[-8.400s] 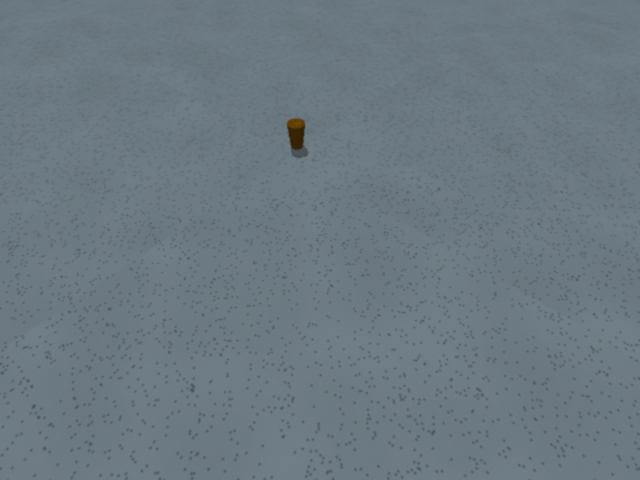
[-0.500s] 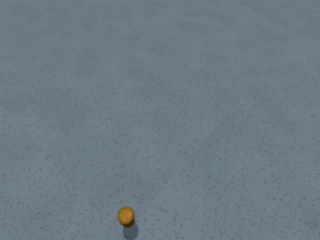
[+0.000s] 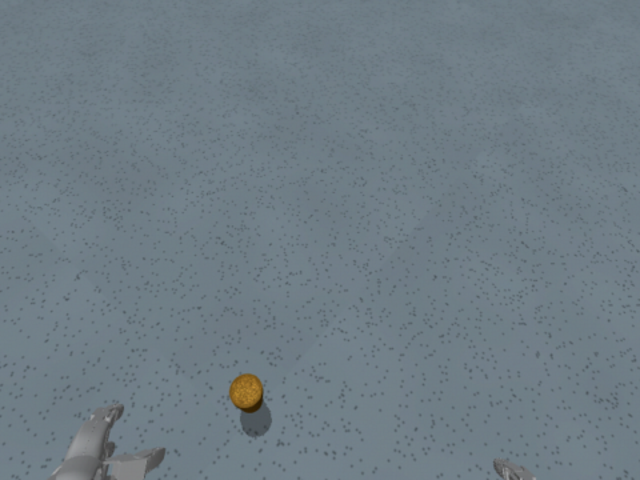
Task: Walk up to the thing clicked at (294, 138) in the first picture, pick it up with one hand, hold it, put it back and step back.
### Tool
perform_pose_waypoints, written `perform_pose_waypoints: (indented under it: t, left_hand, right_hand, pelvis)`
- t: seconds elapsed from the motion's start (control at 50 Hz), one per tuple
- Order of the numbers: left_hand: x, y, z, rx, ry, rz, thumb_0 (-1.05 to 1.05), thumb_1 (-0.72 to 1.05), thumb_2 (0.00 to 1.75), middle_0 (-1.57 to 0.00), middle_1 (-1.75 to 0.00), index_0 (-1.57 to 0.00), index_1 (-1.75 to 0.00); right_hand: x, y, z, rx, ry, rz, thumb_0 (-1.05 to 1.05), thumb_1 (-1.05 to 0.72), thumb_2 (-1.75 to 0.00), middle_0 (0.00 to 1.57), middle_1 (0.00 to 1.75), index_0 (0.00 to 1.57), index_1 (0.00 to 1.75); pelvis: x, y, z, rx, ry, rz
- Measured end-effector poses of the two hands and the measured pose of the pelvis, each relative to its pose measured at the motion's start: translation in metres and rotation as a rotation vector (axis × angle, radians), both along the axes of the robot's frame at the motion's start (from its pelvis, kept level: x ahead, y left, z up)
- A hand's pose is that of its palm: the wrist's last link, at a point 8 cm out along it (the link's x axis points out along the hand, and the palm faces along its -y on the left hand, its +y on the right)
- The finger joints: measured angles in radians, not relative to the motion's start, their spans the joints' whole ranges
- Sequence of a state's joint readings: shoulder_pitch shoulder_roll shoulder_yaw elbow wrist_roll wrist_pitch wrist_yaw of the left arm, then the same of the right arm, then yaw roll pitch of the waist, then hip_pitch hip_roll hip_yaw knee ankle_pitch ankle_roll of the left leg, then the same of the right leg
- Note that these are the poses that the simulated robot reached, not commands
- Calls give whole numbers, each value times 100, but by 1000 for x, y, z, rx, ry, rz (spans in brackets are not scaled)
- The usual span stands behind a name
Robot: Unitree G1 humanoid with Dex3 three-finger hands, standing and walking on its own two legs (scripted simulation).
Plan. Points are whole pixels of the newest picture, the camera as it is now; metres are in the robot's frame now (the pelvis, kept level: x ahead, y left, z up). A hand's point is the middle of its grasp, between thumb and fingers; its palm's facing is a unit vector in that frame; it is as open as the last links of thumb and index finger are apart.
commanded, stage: go down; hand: left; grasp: from the side
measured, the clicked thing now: (248, 396) +0.37 +0.19 -0.70
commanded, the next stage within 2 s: none
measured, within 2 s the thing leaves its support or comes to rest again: neither
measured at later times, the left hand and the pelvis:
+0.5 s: hand out of the picture +0.14 +0.27 -0.18, palm faces +0.04 -0.94 -0.34, open 17.1 cm; pelvis +0.00 +0.01 -0.05, yaw +1 degrees
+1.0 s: hand (128, 433) +0.21 +0.32 -0.26, palm faces +0.10 -0.96 -0.27, open 17.3 cm; pelvis -0.04 +0.01 -0.17, yaw +0 degrees
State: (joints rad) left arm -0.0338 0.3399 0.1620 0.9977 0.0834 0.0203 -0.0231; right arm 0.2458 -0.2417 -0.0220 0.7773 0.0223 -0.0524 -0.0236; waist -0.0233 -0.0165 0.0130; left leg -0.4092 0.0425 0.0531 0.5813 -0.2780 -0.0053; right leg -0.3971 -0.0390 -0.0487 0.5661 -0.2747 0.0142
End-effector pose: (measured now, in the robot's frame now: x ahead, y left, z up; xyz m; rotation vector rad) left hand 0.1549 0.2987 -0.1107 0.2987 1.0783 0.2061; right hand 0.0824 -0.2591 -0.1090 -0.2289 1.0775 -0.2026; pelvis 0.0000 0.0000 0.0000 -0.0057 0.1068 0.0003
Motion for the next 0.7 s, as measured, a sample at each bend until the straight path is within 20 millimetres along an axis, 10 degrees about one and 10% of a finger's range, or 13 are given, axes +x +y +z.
perform_pose_waypoints:
  t: [0.34,0.7]
  left_hand:
    - [-21,15,-26,4,-8,16,0,-43,20,-9,-24,-9,-23]
    - [-33,26,-45,-2,-39,31,-1,-58,7,-10,-13,-10,-13]
  right_hand:
    - [42,8,-12,-51,-200,61,1,-87,-89,20,30,21,30]
    - [68,26,-33,-66,-327,116,1,-87,-89,20,30,21,30]
  pelvis:
    - [-1,10,-38,-23,95,9]
    - [-9,10,-74,-45,176,20]
